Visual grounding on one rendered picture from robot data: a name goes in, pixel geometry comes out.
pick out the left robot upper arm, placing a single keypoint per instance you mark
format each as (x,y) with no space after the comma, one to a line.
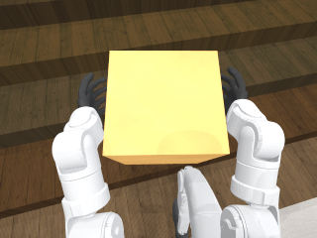
(101,225)

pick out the right robot upper arm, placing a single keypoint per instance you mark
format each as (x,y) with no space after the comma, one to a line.
(244,221)

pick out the robot right foot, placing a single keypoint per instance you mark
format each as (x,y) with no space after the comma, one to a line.
(175,217)

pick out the carton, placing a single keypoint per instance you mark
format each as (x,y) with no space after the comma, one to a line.
(164,107)

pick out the robot left forearm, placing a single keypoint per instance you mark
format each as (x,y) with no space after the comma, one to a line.
(75,152)

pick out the right robot hand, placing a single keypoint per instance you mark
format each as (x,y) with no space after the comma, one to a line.
(236,89)

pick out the left robot hand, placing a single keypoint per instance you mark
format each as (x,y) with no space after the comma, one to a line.
(86,95)

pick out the right robot thigh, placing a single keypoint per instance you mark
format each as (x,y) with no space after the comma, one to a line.
(203,206)

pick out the robot right forearm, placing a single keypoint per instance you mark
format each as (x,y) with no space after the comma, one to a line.
(260,143)

